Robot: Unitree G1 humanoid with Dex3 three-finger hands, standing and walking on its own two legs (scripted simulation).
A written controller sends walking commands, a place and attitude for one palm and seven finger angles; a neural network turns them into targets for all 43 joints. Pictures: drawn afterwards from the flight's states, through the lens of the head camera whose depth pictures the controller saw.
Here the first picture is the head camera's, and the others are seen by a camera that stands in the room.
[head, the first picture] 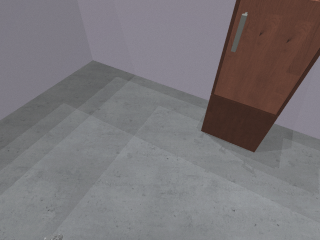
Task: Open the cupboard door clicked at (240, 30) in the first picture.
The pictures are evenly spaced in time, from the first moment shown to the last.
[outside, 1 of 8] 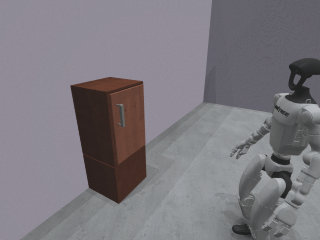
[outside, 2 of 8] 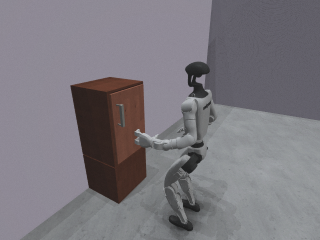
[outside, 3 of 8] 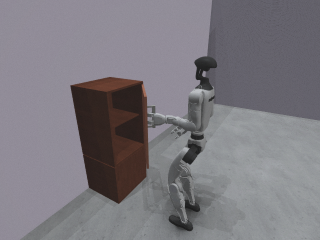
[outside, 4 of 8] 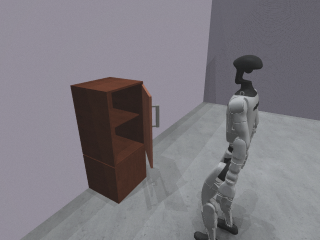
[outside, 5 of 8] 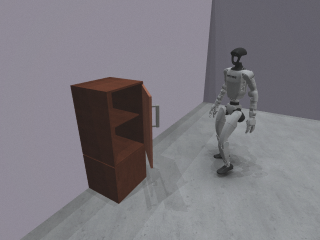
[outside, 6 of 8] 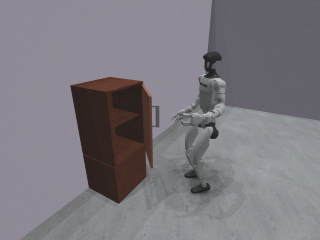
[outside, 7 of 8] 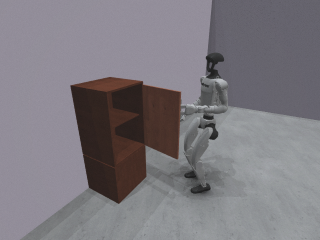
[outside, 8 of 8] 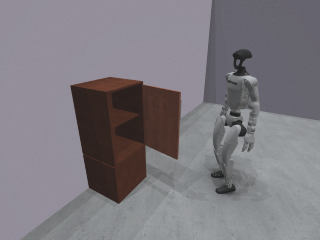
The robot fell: no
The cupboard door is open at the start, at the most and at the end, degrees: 0 84 81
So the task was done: yes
